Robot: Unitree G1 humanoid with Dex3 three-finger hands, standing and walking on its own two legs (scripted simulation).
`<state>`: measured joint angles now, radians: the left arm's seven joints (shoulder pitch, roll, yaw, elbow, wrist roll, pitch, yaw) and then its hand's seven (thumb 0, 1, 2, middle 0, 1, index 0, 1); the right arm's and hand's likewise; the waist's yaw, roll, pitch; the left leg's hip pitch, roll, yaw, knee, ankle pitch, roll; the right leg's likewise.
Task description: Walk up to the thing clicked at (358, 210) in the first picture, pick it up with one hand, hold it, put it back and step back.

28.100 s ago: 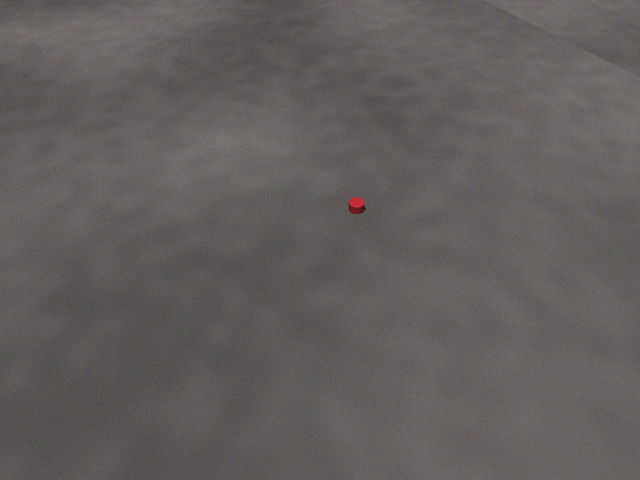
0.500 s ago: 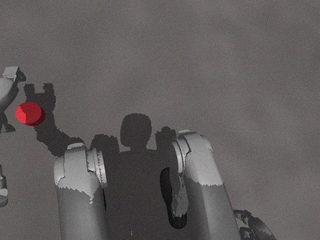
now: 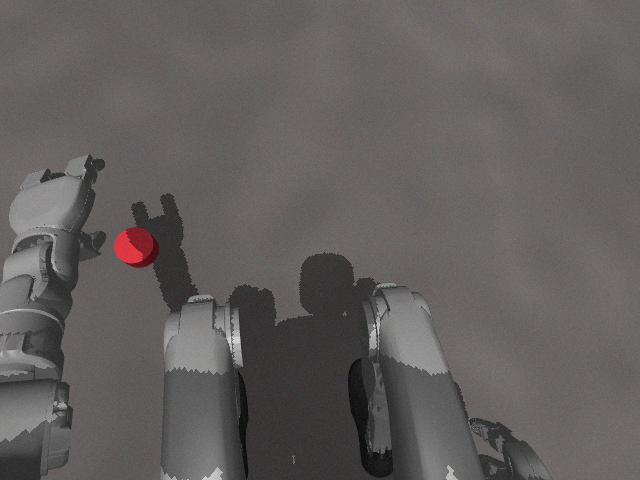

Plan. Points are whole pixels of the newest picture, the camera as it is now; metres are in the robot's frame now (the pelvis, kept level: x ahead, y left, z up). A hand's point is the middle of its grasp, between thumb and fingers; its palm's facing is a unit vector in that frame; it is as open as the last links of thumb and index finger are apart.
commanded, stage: home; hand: left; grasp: from above
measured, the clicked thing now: (137, 247) +0.45 +0.32 -0.36
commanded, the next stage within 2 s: none
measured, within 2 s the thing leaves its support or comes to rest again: neither
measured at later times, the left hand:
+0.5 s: hand (10, 349) +0.26 +0.24 +0.10, palm faces -0.03 -0.90 -0.44, open 7.4 cm
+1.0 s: hand out of the picture +0.23 +0.20 +0.29, palm faces +0.18 -0.96 -0.20, open 7.4 cm
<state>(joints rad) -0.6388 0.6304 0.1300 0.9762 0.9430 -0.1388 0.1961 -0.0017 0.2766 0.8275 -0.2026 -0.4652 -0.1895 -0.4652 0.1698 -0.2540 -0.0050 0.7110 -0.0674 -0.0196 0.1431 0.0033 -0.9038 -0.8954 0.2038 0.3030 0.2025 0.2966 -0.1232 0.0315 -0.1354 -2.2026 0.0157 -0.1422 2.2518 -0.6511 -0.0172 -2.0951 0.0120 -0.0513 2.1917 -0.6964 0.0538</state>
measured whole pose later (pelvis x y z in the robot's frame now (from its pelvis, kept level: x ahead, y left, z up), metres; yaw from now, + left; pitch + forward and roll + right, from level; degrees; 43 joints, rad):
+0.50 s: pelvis +0.02 +0.00 +0.19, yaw +5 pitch +25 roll -5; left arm 0.06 0.36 0.05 0.21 0.16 0.25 0.04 0.01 0.89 0.90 -0.21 -0.30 -0.21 -0.30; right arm 0.07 -0.23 0.02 0.54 0.03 -0.08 -0.03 0.01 -0.91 -0.90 0.20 0.30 0.20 0.30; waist -0.05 0.02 -0.19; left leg -1.49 0.03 -0.09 1.64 -0.59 -0.02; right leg -1.41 -0.01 -0.05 1.59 -0.62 0.03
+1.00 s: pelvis +0.09 +0.00 +0.33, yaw +7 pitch +12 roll -3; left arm 0.51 0.22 0.04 -0.16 -0.07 0.46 0.05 0.01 0.90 0.90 -0.21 -0.30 -0.20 -0.29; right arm 0.32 -0.21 0.04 0.51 0.02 -0.19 -0.19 0.01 -0.90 -0.90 0.20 0.30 0.20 0.30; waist -0.06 0.06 -0.19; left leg -0.76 0.04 -0.06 1.04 -0.49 -0.02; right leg -0.68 -0.01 -0.05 0.96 -0.49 0.02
